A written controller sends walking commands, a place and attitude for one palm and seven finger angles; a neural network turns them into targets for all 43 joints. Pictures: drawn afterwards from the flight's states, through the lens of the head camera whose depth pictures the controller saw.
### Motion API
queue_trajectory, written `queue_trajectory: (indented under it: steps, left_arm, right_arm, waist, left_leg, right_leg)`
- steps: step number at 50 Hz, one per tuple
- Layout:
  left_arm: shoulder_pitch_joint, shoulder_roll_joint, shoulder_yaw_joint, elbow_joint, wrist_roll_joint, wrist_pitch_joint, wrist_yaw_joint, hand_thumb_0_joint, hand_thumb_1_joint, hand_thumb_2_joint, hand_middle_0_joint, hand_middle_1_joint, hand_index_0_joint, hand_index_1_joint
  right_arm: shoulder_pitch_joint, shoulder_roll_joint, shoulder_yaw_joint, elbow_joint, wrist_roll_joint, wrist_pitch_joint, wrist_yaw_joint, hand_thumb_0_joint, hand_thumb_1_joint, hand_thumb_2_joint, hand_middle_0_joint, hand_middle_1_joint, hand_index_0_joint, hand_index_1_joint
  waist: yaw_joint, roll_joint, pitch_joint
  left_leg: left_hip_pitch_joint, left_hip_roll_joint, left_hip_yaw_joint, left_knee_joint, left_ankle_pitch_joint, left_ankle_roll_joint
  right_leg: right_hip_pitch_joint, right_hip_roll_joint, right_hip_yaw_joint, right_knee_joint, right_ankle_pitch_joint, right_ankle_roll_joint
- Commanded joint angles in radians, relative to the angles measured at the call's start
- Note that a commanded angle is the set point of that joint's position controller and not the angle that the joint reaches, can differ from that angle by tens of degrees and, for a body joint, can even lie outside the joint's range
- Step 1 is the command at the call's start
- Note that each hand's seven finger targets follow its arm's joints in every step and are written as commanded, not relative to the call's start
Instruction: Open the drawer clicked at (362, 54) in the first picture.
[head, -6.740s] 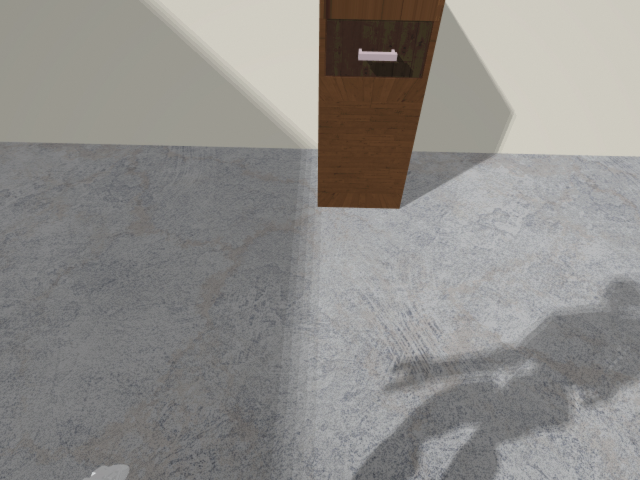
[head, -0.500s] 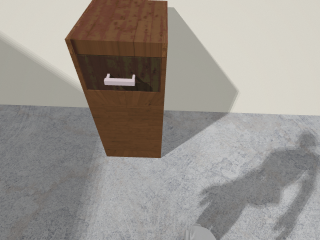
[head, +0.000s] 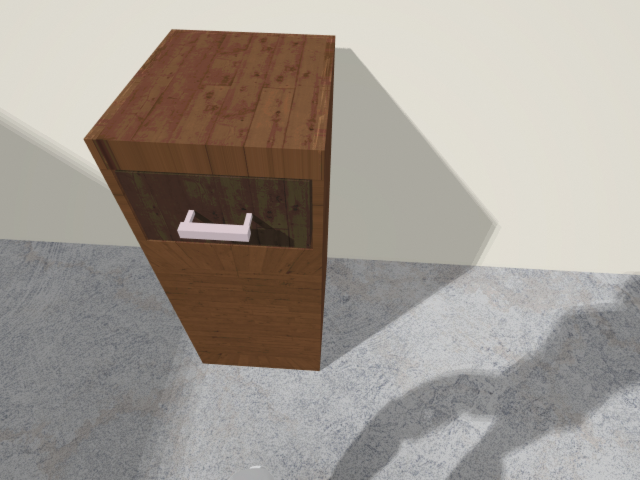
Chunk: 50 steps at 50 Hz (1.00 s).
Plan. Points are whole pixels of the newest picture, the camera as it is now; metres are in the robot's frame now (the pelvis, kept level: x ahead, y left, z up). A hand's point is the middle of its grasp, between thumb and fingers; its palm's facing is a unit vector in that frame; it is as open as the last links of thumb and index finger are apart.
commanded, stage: come to a stop and stand still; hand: left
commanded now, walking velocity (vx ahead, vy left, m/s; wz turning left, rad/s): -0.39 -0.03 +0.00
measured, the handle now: (217, 224) +0.54 +0.23 -0.05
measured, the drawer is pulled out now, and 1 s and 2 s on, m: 0.00 0.00 0.00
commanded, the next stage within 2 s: look again from close up in 1.10 s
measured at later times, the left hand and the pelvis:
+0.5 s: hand out of the picture +0.08 +0.18 -0.17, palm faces +0.01 -0.95 -0.31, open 7.3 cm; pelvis +0.01 -0.04 -0.02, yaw -2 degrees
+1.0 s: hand out of the picture +0.01 +0.10 -0.17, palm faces +0.04 -0.98 -0.21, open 7.2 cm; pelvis -0.02 -0.08 +0.00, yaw -1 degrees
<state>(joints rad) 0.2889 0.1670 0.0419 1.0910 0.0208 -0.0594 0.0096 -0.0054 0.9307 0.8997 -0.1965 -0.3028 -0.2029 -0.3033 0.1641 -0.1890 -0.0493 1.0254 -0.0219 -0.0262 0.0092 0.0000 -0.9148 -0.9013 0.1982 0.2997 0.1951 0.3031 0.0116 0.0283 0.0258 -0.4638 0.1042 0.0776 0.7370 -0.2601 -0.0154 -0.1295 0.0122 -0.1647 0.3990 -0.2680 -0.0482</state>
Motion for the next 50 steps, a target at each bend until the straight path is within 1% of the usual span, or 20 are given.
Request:
queue_trajectory:
  steps: [1,2,3,5,6,8,14,19,22,23,24,25,26,29,34,36,38,41,43,50]
  left_arm:
    - [0.047,0.098,0.01,-0.013,-0.005,0.003,0.015,0.0,0.9,0.9,-0.2,-0.3,-0.2,-0.3]
    - [0.053,0.082,-0.001,-0.006,-0.008,0.01,0.021,0.0,0.9,0.9,-0.2,-0.3,-0.2,-0.3]
    - [0.084,0.053,-0.012,-0.005,-0.009,0.019,0.028,0.0,0.9,0.9,-0.2,-0.3,-0.2,-0.3]
    - [0.151,0.052,-0.019,0.005,-0.017,0.041,0.043,0.0,0.9,0.9,-0.2,-0.3,-0.2,-0.3]
    - [0.138,0.081,-0.014,-0.002,-0.018,0.058,0.046,0.0,0.9,0.9,-0.2,-0.3,-0.2,-0.3]
    - [0.098,0.099,-0.001,-0.02,-0.01,0.08,0.044,0.0,0.9,0.9,-0.2,-0.3,-0.2,-0.3]
    - [0.065,0.077,0.036,-0.087,-0.006,0.103,0.028,0.0,0.9,0.9,-0.2,-0.3,-0.2,-0.3]
    - [0.045,0.048,0.03,-0.123,-0.003,0.104,0.018,0.0,0.9,0.9,-0.2,-0.3,-0.2,-0.3]
    - [0.113,0.065,0.026,-0.099,-0.001,0.087,0.016,0.0,0.9,0.9,-0.2,-0.3,-0.2,-0.3]
    - [0.117,0.11,0.028,-0.097,0.007,0.078,0.019,0.0,0.9,0.9,-0.2,-0.3,-0.2,-0.3]
    - [0.064,0.192,0.033,-0.119,0.015,0.065,0.022,0.0,0.9,0.9,-0.2,-0.3,-0.2,-0.3]
    - [0.005,0.234,0.032,-0.153,0.01,0.072,0.021,0.0,0.9,0.9,-0.2,-0.3,-0.2,-0.3]
    - [-0.036,0.226,0.036,-0.159,0.012,0.067,0.023,0.0,0.9,0.9,-0.2,-0.3,-0.2,-0.3]
    - [-0.133,0.161,0.02,-0.159,0.008,0.062,0.024,0.0,0.9,0.9,-0.2,-0.3,-0.2,-0.3]
    - [-0.018,0.142,0.018,-0.106,0.0,0.049,0.024,0.0,0.9,0.9,-0.2,-0.3,-0.2,-0.3]
    - [0.001,0.143,0.017,-0.078,-0.007,0.046,0.027,0.0,0.9,0.9,-0.2,-0.3,-0.2,-0.3]
    - [-0.022,0.128,0.011,-0.058,-0.015,0.045,0.03,0.0,0.9,0.9,-0.2,-0.3,-0.2,-0.3]
    - [-0.022,0.083,-0.001,-0.044,-0.022,0.045,0.029,0.0,0.9,0.9,-0.2,-0.3,-0.2,-0.3]
    - [-0.03,0.094,0.002,-0.023,-0.023,0.051,0.028,0.0,0.9,0.9,-0.2,-0.3,-0.2,-0.3]
    - [-0.005,0.087,-0.005,0.007,-0.017,0.056,0.023,0.0,0.9,0.9,-0.2,-0.3,-0.2,-0.3]
  right_arm:
    - [0.047,-0.002,0.021,-0.009,0.002,-0.015,-0.011,0.0,-0.9,-0.9,0.2,0.3,0.2,0.3]
    - [0.093,-0.025,0.023,0.01,0.003,-0.02,-0.018,0.0,-0.9,-0.9,0.2,0.3,0.2,0.3]
    - [0.144,-0.077,0.014,0.026,0.002,-0.025,-0.025,0.0,-0.9,-0.9,0.2,0.3,0.2,0.3]
    - [0.132,-0.126,0.009,0.032,0.019,-0.008,-0.043,0.0,-0.9,-0.9,0.2,0.3,0.2,0.3]
    - [0.116,-0.137,0.005,0.027,0.023,0.003,-0.056,0.0,-0.9,-0.9,0.2,0.3,0.2,0.3]
    - [0.081,-0.148,-0.009,0.014,0.016,0.024,-0.068,0.0,-0.9,-0.9,0.2,0.3,0.2,0.3]
    - [-0.001,-0.144,-0.037,-0.047,0.006,0.039,-0.062,0.0,-0.9,-0.9,0.2,0.3,0.2,0.3]
    - [-0.04,-0.145,-0.046,-0.067,-0.006,0.043,-0.043,0.0,-0.9,-0.9,0.2,0.3,0.2,0.3]
    - [-0.043,-0.15,-0.048,-0.067,-0.001,0.052,-0.031,0.0,-0.9,-0.9,0.2,0.3,0.2,0.3]
    - [-0.018,-0.114,-0.044,-0.065,0.008,0.056,-0.025,0.0,-0.9,-0.9,0.2,0.3,0.2,0.3]
    - [0.009,-0.042,-0.029,-0.082,0.016,0.063,-0.019,0.0,-0.9,-0.9,0.2,0.3,0.2,0.3]
    - [-0.044,-0.042,-0.024,-0.107,0.013,0.072,-0.012,0.0,-0.9,-0.9,0.2,0.3,0.2,0.3]
    - [-0.064,-0.054,-0.026,-0.11,0.006,0.083,-0.015,0.0,-0.9,-0.9,0.2,0.3,0.2,0.3]
    - [0.062,-0.054,-0.022,-0.035,0.007,0.071,-0.016,0.0,-0.9,-0.9,0.2,0.3,0.2,0.3]
    - [0.07,-0.033,-0.002,-0.007,0.012,0.049,-0.03,0.0,-0.9,-0.9,0.2,0.3,0.2,0.3]
    - [0.101,-0.027,0.008,0.014,0.012,0.043,-0.04,0.0,-0.9,-0.9,0.2,0.3,0.2,0.3]
    - [0.168,-0.021,0.015,0.055,0.013,0.034,-0.045,0.0,-0.9,-0.9,0.2,0.3,0.2,0.3]
    - [0.183,-0.054,0.021,0.085,0.008,0.024,-0.055,0.0,-0.9,-0.9,0.2,0.3,0.2,0.3]
    - [0.183,-0.036,0.026,0.104,0.009,0.024,-0.053,0.0,-0.9,-0.9,0.2,0.3,0.2,0.3]
    - [0.233,-0.011,0.029,0.112,0.002,0.039,-0.051,0.0,-0.9,-0.9,0.2,0.3,0.2,0.3]
  waist:
    - [-0.012,-0.12,0.021]
    - [-0.028,-0.083,-0.016]
    - [-0.027,0.038,-0.08]
    - [-0.01,0.197,-0.123]
    - [-0.019,0.249,-0.1]
    - [-0.02,0.17,-0.037]
    - [-0.009,0.053,-0.153]
    - [-0.008,0.174,-0.113]
    - [0.023,0.135,-0.103]
    - [0.023,0.003,-0.075]
    - [-0.007,-0.24,-0.026]
    - [0.017,-0.264,0.02]
    - [0.015,-0.325,0.052]
    - [-0.05,-0.199,0.056]
    - [0.011,-0.143,-0.011]
    - [0.01,-0.139,-0.044]
    - [-0.015,-0.116,-0.067]
    - [0.0,-0.042,-0.038]
    - [0.002,0.064,-0.037]
    - [-0.01,-0.052,0.089]
  left_leg:
    - [0.199,-0.04,0.009,-0.231,0.129,-0.006]
    - [0.32,-0.016,-0.018,-0.313,0.367,-0.001]
    - [0.464,0.084,-0.09,-0.277,0.729,0.031]
    - [0.522,0.242,-0.194,-0.29,1.124,0.138]
    - [0.472,0.265,-0.22,-0.332,1.196,0.178]
    - [0.405,0.276,-0.205,-0.352,1.12,0.208]
    - [0.372,0.248,-0.126,-0.357,0.74,0.207]
    - [0.252,0.214,-0.134,-0.406,0.337,0.18]
    - [0.148,0.157,-0.12,-0.345,0.091,0.117]
    - [0.094,0.081,-0.079,-0.258,0.0,0.066]
    - [0.01,-0.034,0.003,-0.097,-0.171,-0.007]
    - [0.061,-0.057,-0.045,0.037,-0.262,-0.002]
    - [0.059,-0.057,-0.099,0.126,-0.256,0.014]
    - [0.078,-0.056,-0.092,0.208,-0.146,0.015]
    - [0.11,-0.058,-0.063,-0.019,-0.177,-0.004]
    - [0.171,-0.054,-0.061,-0.169,-0.132,-0.006]
    - [0.287,-0.045,-0.078,-0.354,0.016,0.001]
    - [0.325,0.02,-0.115,-0.353,0.155,0.027]
    - [0.288,0.012,-0.109,-0.371,0.119,0.021]
    - [0.249,-0.026,-0.082,-0.394,-0.034,0.022]
  right_leg:
    - [-0.032,-0.224,0.138,-0.033,0.502,-0.066]
    - [-0.053,-0.183,0.114,0.051,0.504,-0.022]
    - [-0.12,-0.135,0.102,0.126,0.327,0.021]
    - [-0.149,-0.085,0.072,0.205,-0.135,0.076]
    - [-0.16,-0.074,0.096,0.317,-0.266,0.086]
    - [-0.222,-0.078,0.153,0.499,-0.328,0.079]
    - [-0.321,-0.061,0.193,0.745,-0.21,0.095]
    - [-0.214,-0.073,0.13,0.464,-0.209,0.076]
    - [-0.038,-0.053,0.089,0.143,-0.024,0.067]
    - [-0.003,-0.08,0.136,0.002,0.039,0.063]
    - [-0.075,-0.287,0.405,-0.141,-0.025,-0.014]
    - [-0.262,-0.379,0.463,-0.215,-0.106,-0.089]
    - [-0.333,-0.354,0.494,-0.235,-0.152,-0.107]
    - [-0.261,-0.254,0.315,-0.158,0.025,-0.088]
    - [-0.033,-0.252,0.305,-0.094,0.317,-0.119]
    - [0.018,-0.25,0.313,-0.069,0.377,-0.116]
    - [0.006,-0.223,0.3,-0.046,0.342,-0.07]
    - [-0.042,-0.129,0.245,-0.081,0.232,0.028]
    - [0.008,-0.127,0.227,-0.079,0.191,0.029]
    - [-0.09,-0.127,0.271,-0.194,-0.117,0.029]
